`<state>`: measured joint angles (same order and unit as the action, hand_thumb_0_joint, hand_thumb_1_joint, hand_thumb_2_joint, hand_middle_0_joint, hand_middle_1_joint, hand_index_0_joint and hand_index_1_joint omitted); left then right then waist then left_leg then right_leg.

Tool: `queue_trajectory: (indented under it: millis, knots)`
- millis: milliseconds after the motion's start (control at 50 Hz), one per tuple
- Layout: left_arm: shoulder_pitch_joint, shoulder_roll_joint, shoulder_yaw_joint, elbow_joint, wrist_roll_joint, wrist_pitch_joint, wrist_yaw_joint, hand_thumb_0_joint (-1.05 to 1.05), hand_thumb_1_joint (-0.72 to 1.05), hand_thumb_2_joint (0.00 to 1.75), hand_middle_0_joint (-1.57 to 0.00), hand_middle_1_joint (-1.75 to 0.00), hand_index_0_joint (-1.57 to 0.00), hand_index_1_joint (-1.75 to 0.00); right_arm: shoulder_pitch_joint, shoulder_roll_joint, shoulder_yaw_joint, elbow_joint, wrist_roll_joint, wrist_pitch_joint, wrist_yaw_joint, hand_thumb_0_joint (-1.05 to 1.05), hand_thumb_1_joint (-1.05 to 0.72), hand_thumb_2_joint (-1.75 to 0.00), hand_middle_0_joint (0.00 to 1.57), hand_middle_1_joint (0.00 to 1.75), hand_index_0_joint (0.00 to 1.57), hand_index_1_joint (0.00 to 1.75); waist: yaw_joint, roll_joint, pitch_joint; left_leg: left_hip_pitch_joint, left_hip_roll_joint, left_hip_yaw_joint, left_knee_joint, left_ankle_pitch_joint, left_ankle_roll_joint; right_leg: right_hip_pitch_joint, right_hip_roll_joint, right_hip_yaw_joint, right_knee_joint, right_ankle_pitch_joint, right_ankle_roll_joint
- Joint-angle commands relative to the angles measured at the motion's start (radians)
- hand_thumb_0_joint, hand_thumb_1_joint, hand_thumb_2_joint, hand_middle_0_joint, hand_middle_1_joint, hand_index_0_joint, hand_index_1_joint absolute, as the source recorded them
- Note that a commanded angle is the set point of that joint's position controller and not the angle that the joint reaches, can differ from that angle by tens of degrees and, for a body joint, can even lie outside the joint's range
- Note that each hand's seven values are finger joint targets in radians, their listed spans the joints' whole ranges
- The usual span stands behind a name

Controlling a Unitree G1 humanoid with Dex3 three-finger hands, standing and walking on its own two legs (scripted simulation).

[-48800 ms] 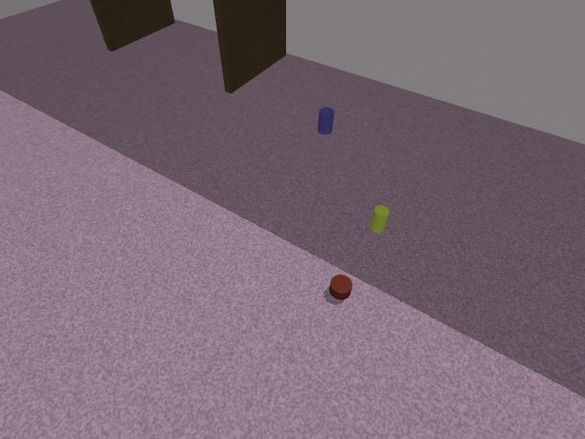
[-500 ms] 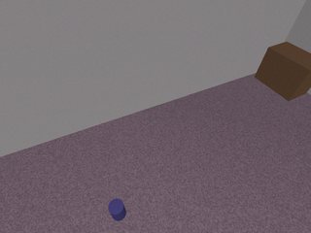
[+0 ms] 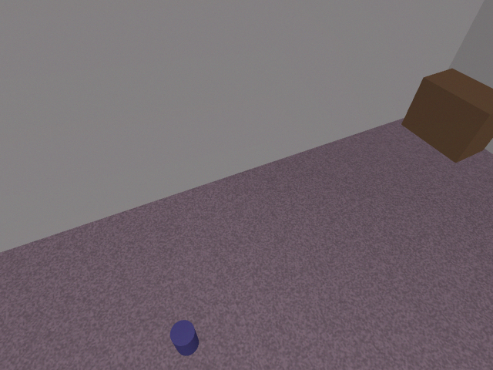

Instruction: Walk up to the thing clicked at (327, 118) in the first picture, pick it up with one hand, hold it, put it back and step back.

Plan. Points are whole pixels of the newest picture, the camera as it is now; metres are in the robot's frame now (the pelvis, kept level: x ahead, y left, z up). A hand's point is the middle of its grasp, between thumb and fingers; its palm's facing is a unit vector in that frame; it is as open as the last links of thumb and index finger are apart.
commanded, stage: stand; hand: left
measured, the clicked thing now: (185, 338) +0.38 +0.22 -0.72
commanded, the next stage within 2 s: step back in 0.14 s
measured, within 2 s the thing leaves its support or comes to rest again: neither
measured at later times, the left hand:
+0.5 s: hand out of the picture +0.09 +0.31 -0.18, palm faces -0.04 -0.92 -0.39, open 7.4 cm
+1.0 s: hand out of the picture -0.06 +0.28 -0.16, palm faces -0.10 -0.91 -0.40, open 7.4 cm
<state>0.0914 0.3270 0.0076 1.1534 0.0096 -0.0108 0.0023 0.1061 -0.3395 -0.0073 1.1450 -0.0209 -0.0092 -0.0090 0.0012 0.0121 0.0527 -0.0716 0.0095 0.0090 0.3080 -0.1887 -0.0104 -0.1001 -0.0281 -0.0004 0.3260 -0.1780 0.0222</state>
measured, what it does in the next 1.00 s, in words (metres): walks backwards: right foot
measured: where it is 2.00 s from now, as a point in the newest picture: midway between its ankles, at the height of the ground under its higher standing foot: outside the picture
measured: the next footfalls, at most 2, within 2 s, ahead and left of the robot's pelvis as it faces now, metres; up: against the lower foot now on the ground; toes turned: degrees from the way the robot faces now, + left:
right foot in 0.88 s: -0.13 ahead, -0.09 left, +0.00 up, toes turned -1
left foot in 1.20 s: -0.21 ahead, +0.15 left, +0.00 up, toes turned -4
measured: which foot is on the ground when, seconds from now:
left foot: down 0.00-0.90, up 0.92-1.00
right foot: down 0.00-0.44, up 0.46-0.86, down 0.88-1.00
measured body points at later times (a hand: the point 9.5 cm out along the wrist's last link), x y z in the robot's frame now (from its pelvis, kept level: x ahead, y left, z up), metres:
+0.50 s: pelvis -0.07 +0.04 -0.03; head +0.00 +0.06 +0.41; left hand +0.09 +0.36 -0.16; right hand +0.00 -0.29 -0.14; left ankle -0.07 +0.13 -0.75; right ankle -0.01 -0.12 -0.73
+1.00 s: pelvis -0.17 +0.03 -0.02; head -0.12 +0.01 +0.42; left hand -0.05 +0.33 -0.13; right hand -0.09 -0.29 -0.15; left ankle -0.14 +0.15 -0.69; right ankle -0.17 -0.09 -0.75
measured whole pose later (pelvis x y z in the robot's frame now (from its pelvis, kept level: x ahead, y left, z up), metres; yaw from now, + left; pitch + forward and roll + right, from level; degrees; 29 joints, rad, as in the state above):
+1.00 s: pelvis -0.17 +0.03 -0.02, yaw -6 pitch -3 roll +1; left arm 0.17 0.35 0.06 0.84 0.03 0.04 0.00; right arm 0.12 -0.38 -0.05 0.89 0.00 0.05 -0.02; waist 0.01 0.02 0.17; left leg -0.46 -0.08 -0.07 1.04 -0.50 0.00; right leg -0.27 0.02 0.07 0.65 -0.34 -0.02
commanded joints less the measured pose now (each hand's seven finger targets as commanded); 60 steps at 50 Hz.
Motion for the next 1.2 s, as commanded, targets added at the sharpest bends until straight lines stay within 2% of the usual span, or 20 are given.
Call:
queue_trajectory:
  millis: [0,100,180,320,380,400,420,440,460,520,700,780,840,860,880,900,980,1080,1160,1180]
  knots:
    - [-0.03,0.211,0.042,-0.054,0.002,-0.017,0.014,0.0,0.9,0.9,-0.2,-0.3,-0.2,-0.3,-0.037,-0.206,-0.033,-0.061,0.006,-0.02,-0.008,0.0,-0.9,-0.9,0.2,0.3,0.2,0.3,0.001,-0.009,-0.07,-0.002,0.123,-0.09,-0.048,0.165,0.025,0.019,-0.104,0.073,-0.036,0.176,-0.036]
    - [-0.028,0.211,0.041,-0.056,0.001,-0.018,0.012,0.0,0.9,0.9,-0.2,-0.3,-0.2,-0.3,-0.03,-0.208,-0.034,-0.059,0.006,-0.019,-0.007,0.0,-0.9,-0.9,0.2,0.3,0.2,0.3,-0.001,-0.014,-0.059,-0.015,0.12,-0.088,-0.051,0.125,0.025,0.019,-0.103,0.079,-0.047,0.146,-0.035]
    - [-0.013,0.289,0.085,-0.148,-0.022,-0.001,0.021,0.0,0.9,0.9,-0.2,-0.3,-0.2,-0.3,-0.021,-0.25,-0.07,-0.127,0.033,0.018,0.003,0.0,-0.9,-0.9,0.2,0.3,0.2,0.3,-0.016,-0.052,-0.095,-0.068,0.076,-0.067,0.189,0.307,0.059,-0.051,-0.116,0.103,0.098,0.414,-0.098]
    - [-0.112,0.338,0.101,-0.287,0.02,0.023,0.026,0.0,0.9,0.9,-0.2,-0.3,-0.2,-0.3,0.079,-0.214,-0.093,-0.191,0.021,0.062,0.023,0.0,-0.9,-0.9,0.2,0.3,0.2,0.3,-0.037,-0.243,-0.099,-0.148,-0.048,-0.063,0.615,-0.363,0.065,-0.249,-0.315,0.244,0.081,0.333,-0.287]
    - [-0.162,0.31,0.086,-0.328,0.015,0.037,0.028,0.0,0.9,0.9,-0.2,-0.3,-0.2,-0.3,0.165,-0.231,-0.108,-0.192,0.013,0.045,0.02,0.0,-0.9,-0.9,0.2,0.3,0.2,0.3,-0.082,-0.172,-0.098,-0.125,-0.009,-0.041,0.278,-0.06,0.051,-0.217,-0.2,0.151,0.26,0.265,-0.161]
    - [-0.124,0.26,0.078,-0.334,0.003,0.049,0.028,0.0,0.9,0.9,-0.2,-0.3,-0.2,-0.3,0.137,-0.27,-0.115,-0.199,-0.003,0.036,0.014,0.0,-0.9,-0.9,0.2,0.3,0.2,0.3,-0.06,0.044,-0.064,-0.141,0.086,-0.17,0.098,0.177,0.058,-0.249,-0.063,0.085,0.413,0.089,-0.108]
    - [-0.102,0.214,0.07,-0.346,-0.007,0.057,0.033,0.0,0.9,0.9,-0.2,-0.3,-0.2,-0.3,0.12,-0.343,-0.133,-0.217,-0.025,0.026,0.011,0.0,-0.9,-0.9,0.2,0.3,0.2,0.3,-0.042,0.235,-0.042,-0.064,0.237,-0.408,0.034,0.451,0.099,-0.411,0.12,0.074,0.568,-0.337,-0.061]
    - [-0.052,0.23,0.075,-0.336,0.0,0.064,0.041,0.0,0.9,0.9,-0.2,-0.3,-0.2,-0.3,0.108,-0.368,-0.136,-0.233,-0.021,0.02,0.007,0.0,-0.9,-0.9,0.2,0.3,0.2,0.3,-0.028,0.14,-0.073,-0.061,0.291,-0.38,0.1,0.664,0.165,-0.404,0.133,0.163,0.698,-0.453,-0.053]
    - [-0.049,0.234,0.076,-0.331,0.004,0.065,0.048,0.0,0.9,0.9,-0.2,-0.3,-0.2,-0.3,0.094,-0.382,-0.139,-0.259,-0.014,0.019,0.003,0.0,-0.9,-0.9,0.2,0.3,0.2,0.3,-0.052,0.174,-0.118,-0.047,0.332,-0.453,0.091,0.667,0.186,-0.412,0.154,0.213,0.762,-0.482,-0.052]
    - [0.025,0.255,0.084,-0.305,-0.006,0.063,0.048,0.0,0.9,0.9,-0.2,-0.3,-0.2,-0.3,-0.031,-0.298,-0.119,-0.303,-0.016,0.013,-0.019,0.0,-0.9,-0.9,0.2,0.3,0.2,0.3,0.023,0.137,-0.088,-0.029,0.229,-0.28,0.158,0.569,0.178,-0.453,0.132,0.235,0.887,-0.331,-0.045]
    - [0.015,0.235,0.113,-0.39,0.01,0.047,0.025,0.0,0.9,0.9,-0.2,-0.3,-0.2,-0.3,0.116,-0.295,-0.125,-0.33,-0.004,0.008,-0.032,0.0,-0.9,-0.9,0.2,0.3,0.2,0.3,-0.05,0.105,-0.11,0.094,0.278,-0.282,0.204,0.528,0.268,-0.392,0.087,0.146,0.644,-0.354,-0.005]
    - [0.08,0.22,0.116,-0.375,0.011,0.039,0.015,0.0,0.9,0.9,-0.2,-0.3,-0.2,-0.3,0.078,-0.297,-0.119,-0.346,-0.003,0.015,-0.024,0.0,-0.9,-0.9,0.2,0.3,0.2,0.3,-0.029,0.127,-0.14,0.003,0.239,-0.232,0.218,0.391,0.218,-0.253,0.063,0.063,0.416,-0.292,-0.024]
    - [0.187,0.219,0.122,-0.327,0.023,0.031,0.014,0.0,0.9,0.9,-0.2,-0.3,-0.2,-0.3,0.021,-0.296,-0.113,-0.354,0.011,0.028,-0.018,0.0,-0.9,-0.9,0.2,0.3,0.2,0.3,0.032,0.102,-0.148,-0.155,0.224,-0.208,0.271,0.233,0.154,-0.056,0.048,0.037,0.142,-0.05,-0.06]
    - [0.187,0.272,0.135,-0.335,0.035,0.025,0.016,0.0,0.9,0.9,-0.2,-0.3,-0.2,-0.3,0.025,-0.263,-0.101,-0.358,0.018,0.03,-0.016,0.0,-0.9,-0.9,0.2,0.3,0.2,0.3,0.027,-0.024,-0.13,-0.303,0.159,-0.17,0.34,0.083,0.098,-0.003,-0.05,0.21,0.108,0.005,-0.097]
    - [0.13,0.356,0.153,-0.357,0.02,0.03,0.011,0.0,0.9,0.9,-0.2,-0.3,-0.2,-0.3,-0.029,-0.222,-0.094,-0.371,0.024,0.031,-0.018,0.0,-0.9,-0.9,0.2,0.3,0.2,0.3,0.041,-0.25,-0.053,-0.386,-0.054,-0.043,0.527,-0.215,0.029,-0.128,-0.225,0.452,0.021,0.06,-0.245]
    - [0.068,0.396,0.158,-0.402,0.032,0.022,0.011,0.0,0.9,0.9,-0.2,-0.3,-0.2,-0.3,-0.021,-0.239,-0.103,-0.357,0.018,0.04,-0.027,0.0,-0.9,-0.9,0.2,0.3,0.2,0.3,0.048,-0.297,-0.009,-0.35,-0.096,-0.087,0.771,-0.451,0.006,-0.266,-0.365,0.581,-0.012,0.128,-0.35]
    - [-0.024,0.277,0.132,-0.444,0.023,0.02,0.028,0.0,0.9,0.9,-0.2,-0.3,-0.2,-0.3,0.083,-0.241,-0.091,-0.312,0.029,0.032,-0.025,0.0,-0.9,-0.9,0.2,0.3,0.2,0.3,-0.011,-0.143,-0.006,-0.364,-0.128,-0.151,0.901,-0.326,0.0,-0.198,-0.187,0.269,0.108,0.344,-0.254]
    - [0.061,0.269,0.127,-0.457,0.032,0.035,0.03,0.0,0.9,0.9,-0.2,-0.3,-0.2,-0.3,0.076,-0.219,-0.079,-0.34,0.016,0.023,-0.026,0.0,-0.9,-0.9,0.2,0.3,0.2,0.3,0.035,-0.2,-0.083,-0.366,-0.058,-0.077,0.521,-0.349,-0.008,0.038,-0.185,0.249,0.19,0.44,-0.238]
    - [0.054,0.279,0.118,-0.472,0.01,0.058,0.017,0.0,0.9,0.9,-0.2,-0.3,-0.2,-0.3,0.157,-0.215,-0.097,-0.312,-0.002,0.01,-0.018,0.0,-0.9,-0.9,0.2,0.3,0.2,0.3,-0.007,-0.162,-0.12,-0.13,-0.04,0.007,0.072,-0.003,0.014,-0.058,-0.132,0.213,0.305,0.309,-0.157]
    - [0.084,0.248,0.107,-0.472,0.007,0.063,0.013,0.0,0.9,0.9,-0.2,-0.3,-0.2,-0.3,0.137,-0.261,-0.113,-0.318,-0.016,0.005,-0.017,0.0,-0.9,-0.9,0.2,0.3,0.2,0.3,0.005,-0.067,-0.124,-0.041,0.062,-0.147,0.072,0.041,0.052,-0.205,-0.072,0.192,0.343,0.135,-0.105]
